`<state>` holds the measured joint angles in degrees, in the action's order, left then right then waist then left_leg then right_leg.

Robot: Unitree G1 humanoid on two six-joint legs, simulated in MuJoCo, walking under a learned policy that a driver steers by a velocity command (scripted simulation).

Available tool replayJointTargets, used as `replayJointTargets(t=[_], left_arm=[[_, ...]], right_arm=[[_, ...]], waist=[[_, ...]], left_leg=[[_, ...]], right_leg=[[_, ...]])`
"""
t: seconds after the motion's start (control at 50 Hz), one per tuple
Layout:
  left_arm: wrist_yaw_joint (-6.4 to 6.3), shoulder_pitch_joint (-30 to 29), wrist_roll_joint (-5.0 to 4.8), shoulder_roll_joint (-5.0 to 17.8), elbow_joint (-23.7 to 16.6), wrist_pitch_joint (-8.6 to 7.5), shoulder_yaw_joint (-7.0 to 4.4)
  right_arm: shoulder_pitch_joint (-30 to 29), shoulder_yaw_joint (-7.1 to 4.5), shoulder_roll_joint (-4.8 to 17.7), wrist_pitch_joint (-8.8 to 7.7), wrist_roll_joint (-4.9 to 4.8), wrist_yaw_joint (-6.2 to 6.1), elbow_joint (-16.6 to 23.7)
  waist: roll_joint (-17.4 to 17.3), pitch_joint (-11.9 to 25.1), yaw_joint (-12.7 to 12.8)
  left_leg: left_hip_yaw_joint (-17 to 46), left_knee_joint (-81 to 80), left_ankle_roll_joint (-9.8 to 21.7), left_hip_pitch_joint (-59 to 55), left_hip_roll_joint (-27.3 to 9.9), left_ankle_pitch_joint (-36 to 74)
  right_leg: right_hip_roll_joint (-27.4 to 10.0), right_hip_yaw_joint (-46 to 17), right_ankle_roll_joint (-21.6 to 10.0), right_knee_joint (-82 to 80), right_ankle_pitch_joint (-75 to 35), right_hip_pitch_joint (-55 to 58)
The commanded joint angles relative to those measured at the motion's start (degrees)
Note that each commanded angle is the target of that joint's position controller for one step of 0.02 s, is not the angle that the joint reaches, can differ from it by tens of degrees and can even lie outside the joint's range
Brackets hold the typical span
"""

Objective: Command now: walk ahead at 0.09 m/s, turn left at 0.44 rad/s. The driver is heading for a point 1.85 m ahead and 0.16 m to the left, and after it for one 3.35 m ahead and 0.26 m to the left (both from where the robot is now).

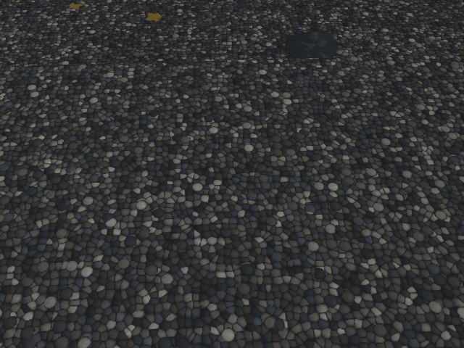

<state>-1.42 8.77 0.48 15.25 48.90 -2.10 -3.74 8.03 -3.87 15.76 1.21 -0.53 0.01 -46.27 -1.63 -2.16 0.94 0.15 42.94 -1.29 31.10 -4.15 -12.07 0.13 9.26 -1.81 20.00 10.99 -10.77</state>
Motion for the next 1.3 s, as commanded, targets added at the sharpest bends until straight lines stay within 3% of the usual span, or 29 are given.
replayJointTargets(t=[0.02,0.06,0.08,0.1,0.12,0.14,0.16,0.18,0.2,0.22,0.26,0.34,0.42,0.48,0.52,0.54,0.56,0.58,0.6,0.62,0.64,0.68,0.72,0.86,1.3], left_arm=[[-0.77,-2.3,-0.97,10.3,-3.1,0.53,-2.5],[-1.1,-2.8,-1.89,10.6,-3.0,1.19,-2.71],[-1.17,-0.4,-1.98,9.8,-2.1,1.36,-2.64],[-0.98,2.0,-0.66,8.0,-2.1,1.25,-2.22],[-0.47,0.7,1.67,5.0,-4.6,0.86,-1.14],[-0.17,-2.6,0.94,5.9,-5.6,0.55,-1.14],[-0.03,-4.7,-0.64,7.5,-5.9,0.63,-1.59],[-0.4,-4.6,-1.0,7.5,-5.4,0.91,-1.75],[-0.94,-4.9,-0.46,8.0,-4.9,1.28,-2.01],[-1.25,-5.0,-0.23,8.5,-5.2,1.58,-2.28],[-1.28,-4.1,-0.43,7.4,-5.2,1.73,-2.16],[-1.28,-3.8,-0.68,5.8,-4.5,2.04,-1.5],[-0.88,-4.2,-0.91,6.1,-4.3,2.27,-1.36],[-0.36,-3.8,-1.03,6.3,-4.2,1.77,-1.3],[0.3,-1.2,-0.86,5.4,-3.1,1.16,-1.05],[0.62,-0.3,-0.29,5.8,-2.7,0.91,-0.99],[0.62,1.1,0.77,8.5,-2.8,0.77,-1.37],[0.41,-0.8,1.06,12.2,-3.0,0.93,-1.94],[0.59,-2.7,1.18,8.9,-3.1,0.85,-1.13],[0.74,-5.2,1.03,6.7,-3.7,0.55,-0.43],[0.78,-4.7,0.79,6.9,-3.3,0.3,-0.47],[0.82,-3.3,0.53,7.3,-2.5,-0.38,-0.22],[0.73,-2.0,0.51,6.9,-1.9,-0.41,0.16],[0.21,0.0,-0.03,6.1,-0.4,0.16,0.7],[0.13,1.5,-0.23,5.4,7.4,0.58,1.65]], right_arm=[[-0.4,-1.7,5.2,0.21,0.0,0.84,5.0],[1.2,-1.97,4.8,0.12,-0.09,1.43,5.3],[2.7,-2.54,6.0,-0.05,0.15,1.32,5.1],[5.7,-4.26,11.3,-0.21,0.29,0.46,5.0],[7.4,-5.32,17.2,0.0,0.92,-0.52,6.0],[10.1,-4.32,14.2,-0.82,1.72,0.0,6.2],[8.0,-4.0,12.9,-1.69,1.57,0.19,6.8],[4.7,-3.84,11.7,-2.12,0.68,-0.17,7.3],[2.5,-3.37,10.3,-1.93,-0.17,-0.55,8.0],[1.0,-3.13,9.8,-1.55,-0.38,-1.0,8.5],[1.0,-3.2,10.3,-1.05,0.29,-1.49,9.1],[1.3,-2.96,10.0,-0.78,0.45,-2.18,9.3],[0.5,-2.39,9.5,-0.38,1.15,-1.9,9.1],[0.4,-1.74,8.8,-0.18,1.16,-1.51,8.5],[-0.8,-0.99,7.7,0.05,0.66,-1.48,8.2],[0.6,-0.62,6.9,-0.01,0.54,-1.48,7.6],[2.1,-0.18,5.7,-0.38,1.12,-1.45,7.4],[5.0,-0.01,4.3,-0.99,1.56,-1.04,7.6],[2.4,-0.09,5.1,-1.18,1.96,-1.03,8.1],[1.1,-0.51,6.5,-1.13,1.87,-1.07,7.8],[-0.6,-0.54,6.0,-0.84,1.89,-1.19,7.7],[-0.9,-0.45,5.3,0.08,2.09,-1.21,7.6],[0.4,-0.52,5.5,0.16,1.56,-0.99,6.7],[1.1,-0.51,4.8,-1.09,1.35,-1.07,4.3],[1.8,0.03,4.3,-1.2,0.85,-2.04,-4.4]], waist=[[7.3,4.8,-0.9],[7.0,5.2,-2.2],[5.3,6.1,-2.4],[-3.7,8.7,-2.2],[-18.0,9.6,-1.3],[-12.1,16.2,-4.8],[-7.5,14.4,-4.4],[-4.3,12.5,-3.0],[-2.3,11.1,-2.2],[-2.9,10.5,-1.2],[-4.3,10.7,-0.4],[-5.0,11.2,-1.1],[-6.7,8.8,-2.1],[-6.9,7.4,-2.4],[-6.0,6.9,-0.3],[-4.7,6.7,0.0],[-0.2,7.5,-0.8],[9.8,6.9,-4.9],[13.4,6.2,-3.8],[11.7,4.8,-3.7],[11.1,4.7,-2.8],[10.7,3.8,-2.3],[7.5,2.7,-1.9],[0.6,3.2,-0.3],[1.6,1.7,-0.4]], left_leg=[[-1.0,-2.9,1.3,-4.1,0.0,-3.3],[-3.5,-11.0,3.0,-8.3,2.0,0.5],[-2.8,-16.0,4.5,-13.1,3.0,7.0],[5.9,-18.9,7.6,-22.2,-2.4,26.9],[25.1,-18.3,18.4,-33.9,-15.3,48.5],[30.0,-20.0,24.1,-35.7,-18.1,44.2],[25.7,-20.5,22.1,-34.4,-15.2,40.4],[21.8,-20.4,18.7,-32.2,-12.2,35.2],[20.1,-21.0,16.6,-29.6,-10.8,31.2],[19.1,-21.8,15.7,-26.4,-9.5,28.8],[18.3,-22.6,15.4,-24.3,-7.8,27.6],[17.0,-22.9,14.9,-23.4,-7.0,22.5],[17.8,-24.2,14.7,-18.5,-6.3,12.9],[19.6,-23.2,14.2,-18.3,-6.3,9.8],[19.1,-21.0,12.3,-17.2,-4.7,9.3],[18.4,-20.0,10.2,-15.6,-3.1,7.8],[15.7,-16.0,7.1,-12.6,-0.3,3.2],[8.4,-11.5,4.1,-9.2,6.6,-6.4],[5.9,-11.7,2.2,-12.3,6.1,-9.3],[5.7,-12.3,1.6,-15.0,5.2,-6.3],[5.5,-13.5,1.6,-16.2,5.3,-2.3],[6.6,-15.2,1.9,-19.2,4.2,2.5],[7.0,-15.6,3.0,-19.9,4.0,3.5],[8.3,-16.6,3.2,-18.9,3.2,8.1],[7.3,-17.3,3.0,-21.4,3.4,9.4]], right_leg=[[-18.5,-7.8,-9.6,-2.0,-19.4,3.4],[-17.7,-6.6,-6.9,3.4,-19.4,4.5],[-15.5,-4.9,-4.2,8.1,-17.1,3.4],[-10.4,-0.6,0.3,20.0,-9.9,-2.6],[-0.7,1.1,5.8,37.5,23.6,-21.9],[1.2,-9.9,5.7,47.1,30.3,-26.4],[-0.2,-12.4,4.9,50.4,26.6,-28.3],[-1.5,-13.1,4.5,49.3,21.8,-29.2],[-2.3,-13.5,4.7,47.0,18.5,-29.0],[-2.4,-13.6,4.8,45.2,16.1,-26.4],[-0.9,-13.1,5.2,42.2,13.0,-23.6],[-1.0,-12.8,6.2,32.6,9.7,-19.6],[-1.3,-12.1,6.2,26.1,9.1,-13.4],[-1.2,-11.6,5.3,19.6,9.6,-10.2],[-0.5,-10.1,3.8,7.9,2.5,-4.0],[-1.3,-10.8,2.7,2.4,-3.5,0.2],[-7.2,-16.2,0.5,1.5,-9.9,4.7],[-13.6,-22.4,-4.4,1.7,-16.9,4.3],[-16.6,-26.3,-8.5,-1.0,-10.6,-2.0],[-14.2,-24.5,-7.5,-1.4,-5.9,-3.5],[-11.3,-22.2,-5.0,-0.7,-2.6,-3.5],[-9.2,-20.0,-2.4,-0.5,1.5,-5.3],[-6.5,-16.7,-0.6,0.3,4.7,-6.1],[-3.9,-13.6,-0.1,4.8,0.7,-2.8],[-2.2,-12.2,0.6,3.3,0.0,-2.5]])
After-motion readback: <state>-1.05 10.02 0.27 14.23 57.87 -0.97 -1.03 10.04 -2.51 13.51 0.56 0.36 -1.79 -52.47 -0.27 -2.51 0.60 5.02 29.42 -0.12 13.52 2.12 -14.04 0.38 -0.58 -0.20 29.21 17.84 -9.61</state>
